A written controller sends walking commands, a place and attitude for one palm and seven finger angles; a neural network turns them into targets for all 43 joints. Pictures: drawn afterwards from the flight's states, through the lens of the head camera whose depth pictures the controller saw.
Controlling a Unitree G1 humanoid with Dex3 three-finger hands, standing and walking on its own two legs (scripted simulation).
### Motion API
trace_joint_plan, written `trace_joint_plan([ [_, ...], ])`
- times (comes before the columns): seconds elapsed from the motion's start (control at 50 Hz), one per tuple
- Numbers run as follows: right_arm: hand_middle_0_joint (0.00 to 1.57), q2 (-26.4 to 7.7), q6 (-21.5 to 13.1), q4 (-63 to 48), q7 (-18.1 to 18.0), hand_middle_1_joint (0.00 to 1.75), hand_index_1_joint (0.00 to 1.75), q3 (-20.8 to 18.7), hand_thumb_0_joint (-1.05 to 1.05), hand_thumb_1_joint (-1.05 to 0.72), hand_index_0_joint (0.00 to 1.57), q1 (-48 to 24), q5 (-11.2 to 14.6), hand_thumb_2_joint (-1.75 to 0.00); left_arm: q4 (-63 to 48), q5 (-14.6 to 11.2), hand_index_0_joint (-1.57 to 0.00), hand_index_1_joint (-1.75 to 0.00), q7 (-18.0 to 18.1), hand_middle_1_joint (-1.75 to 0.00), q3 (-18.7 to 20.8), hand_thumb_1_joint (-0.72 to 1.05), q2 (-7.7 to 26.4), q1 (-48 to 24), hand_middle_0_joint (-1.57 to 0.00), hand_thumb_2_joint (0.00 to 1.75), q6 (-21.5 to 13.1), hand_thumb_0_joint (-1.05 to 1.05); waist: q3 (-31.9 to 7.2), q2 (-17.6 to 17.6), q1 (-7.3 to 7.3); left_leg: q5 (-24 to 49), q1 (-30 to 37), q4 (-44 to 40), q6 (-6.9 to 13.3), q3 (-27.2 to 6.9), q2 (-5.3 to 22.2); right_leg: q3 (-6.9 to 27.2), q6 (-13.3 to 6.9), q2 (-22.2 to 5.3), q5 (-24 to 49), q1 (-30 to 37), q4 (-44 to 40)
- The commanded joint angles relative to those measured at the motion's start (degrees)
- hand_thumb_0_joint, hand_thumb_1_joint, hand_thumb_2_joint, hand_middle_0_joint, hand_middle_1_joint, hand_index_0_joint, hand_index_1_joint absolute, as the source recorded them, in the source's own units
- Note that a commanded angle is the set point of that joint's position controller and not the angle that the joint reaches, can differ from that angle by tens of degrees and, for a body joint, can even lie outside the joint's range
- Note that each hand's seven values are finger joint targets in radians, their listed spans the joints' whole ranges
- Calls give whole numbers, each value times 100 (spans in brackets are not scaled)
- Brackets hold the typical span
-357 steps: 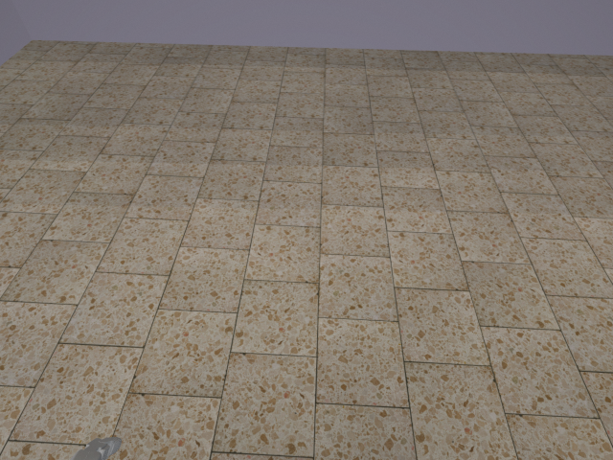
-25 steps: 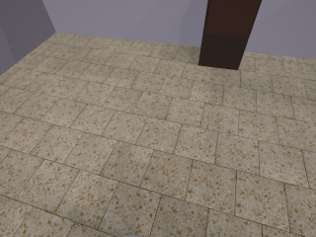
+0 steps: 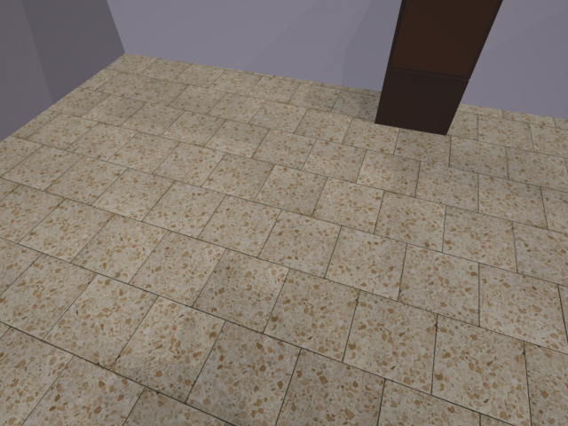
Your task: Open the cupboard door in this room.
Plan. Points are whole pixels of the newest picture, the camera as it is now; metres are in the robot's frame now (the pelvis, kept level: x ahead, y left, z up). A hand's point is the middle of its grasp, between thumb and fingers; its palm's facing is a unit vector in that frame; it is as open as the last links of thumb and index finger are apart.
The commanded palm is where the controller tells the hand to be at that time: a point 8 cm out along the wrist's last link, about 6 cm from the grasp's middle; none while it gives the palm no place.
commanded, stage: stand and wait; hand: left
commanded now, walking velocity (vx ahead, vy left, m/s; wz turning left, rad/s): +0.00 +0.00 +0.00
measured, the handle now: out of the picture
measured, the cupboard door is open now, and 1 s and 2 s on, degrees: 0 0 0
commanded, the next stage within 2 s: turn or walk to find it in 0.08 s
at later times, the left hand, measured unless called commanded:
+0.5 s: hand out of the picture -0.02 +0.17 -0.18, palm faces +0.07 -0.98 -0.18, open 7.3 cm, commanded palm none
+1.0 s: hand out of the picture -0.02 +0.18 -0.17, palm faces +0.06 -0.98 -0.19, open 7.3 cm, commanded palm none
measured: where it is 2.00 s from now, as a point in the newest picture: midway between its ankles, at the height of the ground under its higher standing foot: outside the picture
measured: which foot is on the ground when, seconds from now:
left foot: down 0.00-1.00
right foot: down 0.00-1.00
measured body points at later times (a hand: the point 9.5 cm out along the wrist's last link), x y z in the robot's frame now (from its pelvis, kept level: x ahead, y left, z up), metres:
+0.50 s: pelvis -0.01 +0.00 +0.00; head +0.00 +0.00 +0.45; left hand -0.02 +0.22 -0.16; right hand +0.00 -0.22 -0.16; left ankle +0.01 +0.12 -0.74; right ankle -0.02 -0.12 -0.74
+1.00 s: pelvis -0.01 +0.00 +0.00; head +0.00 +0.01 +0.45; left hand -0.02 +0.23 -0.16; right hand -0.01 -0.22 -0.15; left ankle +0.01 +0.12 -0.74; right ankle -0.02 -0.12 -0.74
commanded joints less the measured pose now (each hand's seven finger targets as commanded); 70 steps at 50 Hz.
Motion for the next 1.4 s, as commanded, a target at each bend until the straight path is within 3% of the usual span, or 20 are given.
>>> trace_joint_plan([
  [0.0, 20, -410, -23, -185, 22, 30, 30, -47, 0, -90, 20, 306, -40, -90, -96, 20, -20, -30, 1, -30, 93, 90, 694, 187, -20, 90, -101, 0, 299, -1177, -109, 273, 135, -351, -72, -201, 343, 916, -377, -936, 511, -559, -1263],
  [0.06, 20, -431, -82, -30, 26, 30, 30, 4, 0, -90, 20, 473, -34, -90, -93, 3, -20, -30, -3, -30, 65, 90, 571, 207, -20, 90, -70, 0, 276, -414, -106, 758, 240, -650, 3, -377, 520, 570, -168, -518, 222, -465, -1077],
  [0.1, 20, -492, -95, -53, 16, 30, 30, 1, 0, -90, 20, 374, -23, -90, -73, -4, -20, -30, 9, -30, 92, 90, 557, 324, -20, 90, -45, 0, 287, -149, -28, 871, 72, -635, 46, -467, 562, 464, -114, -487, 405, -303, -935],
  [0.16, 20, -547, -64, -159, 27, 30, 30, -29, 0, -90, 20, 319, -28, -90, -138, -1, -20, -30, 27, -30, 186, 90, 648, 388, -20, 90, -9, 0, 188, -123, 25, 881, -286, -425, 47, -497, 519, 386, -133, -581, 440, -57, -789],
  [0.2, 20, -491, -66, -186, 20, 30, 30, -23, 0, -90, 20, 331, -34, -90, -141, -1, -20, -30, 26, -30, 176, 90, 596, 429, -20, 90, -14, 0, 103, -144, 19, 879, -169, -346, 39, -474, 481, 433, -173, -628, 423, -160, -808],
  [0.3, 20, -453, -105, -108, 0, 30, 30, -3, 0, -90, 20, 491, -32, -90, -106, 0, -20, -30, 23, -30, 140, 90, 446, 424, -20, 90, -30, 0, -6, 109, -1, 968, -81, -505, 102, -645, 597, 295, -127, -471, 455, -115, -717],
  [0.56, 20, -400, -150, 12, -16, 30, 30, 33, 0, -90, 20, 631, -10, -90, 74, 5, -20, -30, 19, -30, 63, 90, 374, 583, -20, 90, -77, 0, 258, -120, -5, 708, -64, -790, 82, -590, 566, 336, -106, -412, 391, -48, -1013],
  [0.84, 20, -575, -211, 14, -25, 30, 30, -1, 0, -90, 20, 599, 2, -90, 86, 13, -20, -30, 7, -30, 87, 90, 486, 637, -20, 90, -119, 0, 183, -32, 28, 678, 52, -907, 117, -612, 591, 356, -119, -391, 490, 29, -1079],
  [0.96, 20, -516, -99, -120, 15, 30, 30, -23, 0, -90, 20, 566, -27, -90, -56, 11, -20, -30, 36, -30, 157, 90, 459, 589, -20, 90, -13, 0, 278, 74, 44, 559, -498, -732, 130, -752, 598, 152, -68, -433, 182, -7, -724],
  [1.08, 20, -507, -142, -166, 15, 30, 30, -23, 0, -90, 20, 592, -30, -90, -75, 31, -20, -30, 19, -30, 131, 90, 467, 578, -20, 90, -70, 0, 8, -82, 15, 619, -272, -665, 150, -776, 562, 273, -117, -450, 226, -60, -815],
  [1.12, 20, -734, -211, -132, -8, 30, 30, -63, 0, -90, 20, 499, -14, -90, -63, 34, -20, -30, -12, -30, 144, 90, 636, 475, -20, 90, -128, 0, -69, -12, 4, 740, 61, -724, 171, -724, 614, 360, -153, -415, 480, -95, -931],
  [1.16, 20, -505, -175, -86, -32, 30, 30, -29, 0, -90, 20, 558, -9, -90, -36, 25, -20, -30, -7, -30, 119, 90, 461, 483, -20, 90, -62, 0, 41, -16, -26, 911, 81, -588, 123, -576, 655, 418, -130, -390, 746, -172, -851],
  [1.26, 20, -655, -66, -299, -73, 30, 30, -131, 0, -90, 20, 379, -39, -90, -233, 51, -20, -30, -67, -30, 267, 90, 616, 351, -20, 90, 81, 0, 311, 69, -40, 106, -231, -472, 140, -450, 819, 695, -198, -293, 321, -629, -641],
  [1.34, 20, -650, -113, -379, -56, 30, 30, -118, 0, -90, 20, 291, -40, -90, -270, 65, -20, -30, -74, -30, 253, 90, 548, 421, -20, 90, 48, 0, 34, 0, 13, -17, -264, -503, 172, -485, 827, 748, -186, -242, 305, -508, -580],
  [1.38, 20, -597, -155, -367, -50, 30, 30, -98, 0, -90, 20, 320, -37, -90, -259, 65, -20, -30, -69, -30, 237, 90, 554, 434, -20, 90, 7, 0, -142, -69, 5, 303, -164, -429, 149, -401, 781, 805, -197, -297, 673, -387, -578],
])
